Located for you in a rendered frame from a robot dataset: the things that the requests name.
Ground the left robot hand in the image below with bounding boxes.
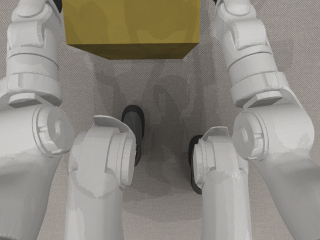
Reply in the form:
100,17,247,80
53,0,63,13

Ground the left robot shin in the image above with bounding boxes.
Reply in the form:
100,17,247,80
68,115,137,174

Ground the right robot foot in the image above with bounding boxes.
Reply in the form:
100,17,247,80
188,135,203,195

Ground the right robot upper arm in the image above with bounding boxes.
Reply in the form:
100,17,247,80
232,103,320,240

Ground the robot right forearm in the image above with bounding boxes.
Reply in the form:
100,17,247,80
212,0,315,141

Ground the robot left forearm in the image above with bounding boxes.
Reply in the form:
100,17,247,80
0,0,63,111

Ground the carton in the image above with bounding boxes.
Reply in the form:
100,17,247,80
62,0,201,60

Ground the left robot upper arm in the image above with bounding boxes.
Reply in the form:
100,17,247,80
0,103,75,240

